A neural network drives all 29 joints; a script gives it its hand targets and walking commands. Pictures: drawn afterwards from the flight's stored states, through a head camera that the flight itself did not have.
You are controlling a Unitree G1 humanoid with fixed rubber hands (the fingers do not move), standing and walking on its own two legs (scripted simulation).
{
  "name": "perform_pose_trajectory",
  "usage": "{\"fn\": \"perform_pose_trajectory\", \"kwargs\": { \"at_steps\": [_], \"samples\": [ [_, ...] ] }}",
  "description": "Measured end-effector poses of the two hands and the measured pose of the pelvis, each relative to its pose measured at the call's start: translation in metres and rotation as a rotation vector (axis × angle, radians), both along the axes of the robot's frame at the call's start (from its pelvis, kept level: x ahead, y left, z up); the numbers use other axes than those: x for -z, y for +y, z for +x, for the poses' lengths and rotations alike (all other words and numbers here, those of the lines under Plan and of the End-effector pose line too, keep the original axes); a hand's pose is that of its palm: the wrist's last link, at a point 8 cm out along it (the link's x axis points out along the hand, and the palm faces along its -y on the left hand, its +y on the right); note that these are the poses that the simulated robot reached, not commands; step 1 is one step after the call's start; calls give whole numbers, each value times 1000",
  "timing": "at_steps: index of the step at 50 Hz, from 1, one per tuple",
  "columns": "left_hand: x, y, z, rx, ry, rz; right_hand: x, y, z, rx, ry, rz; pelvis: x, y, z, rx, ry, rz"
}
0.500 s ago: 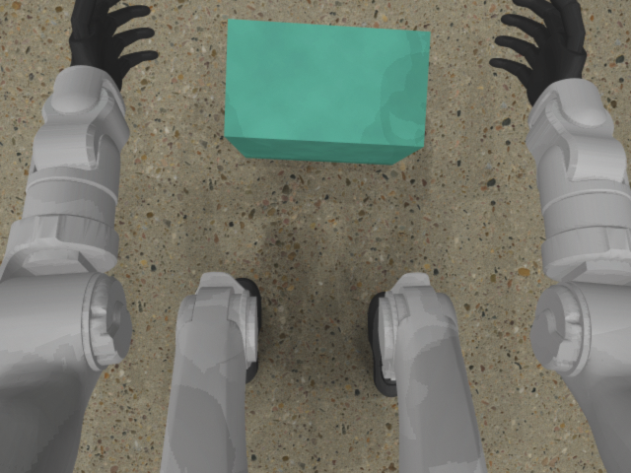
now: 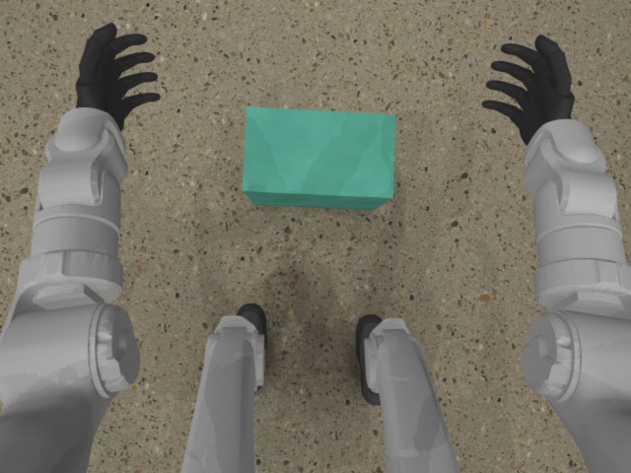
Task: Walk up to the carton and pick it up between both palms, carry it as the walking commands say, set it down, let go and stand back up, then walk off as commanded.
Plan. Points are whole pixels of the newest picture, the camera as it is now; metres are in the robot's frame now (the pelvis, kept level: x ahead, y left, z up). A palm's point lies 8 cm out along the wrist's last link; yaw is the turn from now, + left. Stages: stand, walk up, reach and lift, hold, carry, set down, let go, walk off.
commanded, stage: set down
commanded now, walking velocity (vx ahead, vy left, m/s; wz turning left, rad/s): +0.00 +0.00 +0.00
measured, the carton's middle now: (317, 164) +0.55 +0.00 -0.50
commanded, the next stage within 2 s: let go in 0.28 s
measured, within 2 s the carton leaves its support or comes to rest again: neither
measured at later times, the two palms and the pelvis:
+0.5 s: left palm (65, 139) +0.46 +0.24 -0.03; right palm (579, 145) +0.46 -0.23 -0.02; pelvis +0.03 +0.00 +0.08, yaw +1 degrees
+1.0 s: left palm out of the picture +0.29 +0.24 +0.08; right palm out of the picture +0.29 -0.23 +0.09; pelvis +0.08 +0.00 +0.16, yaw +1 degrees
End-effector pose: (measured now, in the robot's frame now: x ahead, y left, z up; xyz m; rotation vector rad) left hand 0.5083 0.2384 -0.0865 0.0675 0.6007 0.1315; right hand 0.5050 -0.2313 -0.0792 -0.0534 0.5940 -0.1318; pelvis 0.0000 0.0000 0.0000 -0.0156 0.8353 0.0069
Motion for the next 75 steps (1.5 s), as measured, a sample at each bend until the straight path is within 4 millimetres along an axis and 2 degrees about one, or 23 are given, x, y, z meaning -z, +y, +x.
{"fn": "perform_pose_trajectory", "kwargs": {
  "at_steps": [7,10,15,21,27,33,42,49,54,62,75],
  "samples": [
    [-40,1,-2,2,4,-3,-37,2,-1,-6,8,3,-36,0,10,-3,-22,1],
    [-50,0,-4,4,20,-3,-48,4,-3,-10,22,-1,-49,0,15,-6,-31,2],
    [-56,-1,-7,3,47,4,-55,7,-5,-10,36,-8,-61,0,21,-11,-42,2],
    [-52,1,-22,8,77,46,-51,6,-19,-38,71,-60,-68,0,28,-16,-47,0],
    [-63,3,-69,49,118,96,-61,0,-64,-88,127,-98,-85,-1,39,-22,-103,3],
    [-98,7,-118,46,146,91,-96,-6,-109,-109,159,-94,-109,-4,51,-28,-226,8],
    [-147,6,-173,44,146,75,-147,-3,-164,-111,161,-100,-143,-3,69,-29,-448,16],
    [-168,3,-217,53,163,64,-168,4,-211,-104,182,-99,-160,2,81,-19,-612,23],
    [-182,3,-241,62,169,64,-180,6,-235,-108,197,-106,-170,6,86,-9,-722,25],
    [-194,1,-260,74,185,61,-192,8,-243,-122,200,-102,-176,6,91,-2,-851,30],
    [-199,-7,-251,87,199,75,-193,2,-239,-114,210,-95,-177,-2,97,-6,-928,34]
  ]
}}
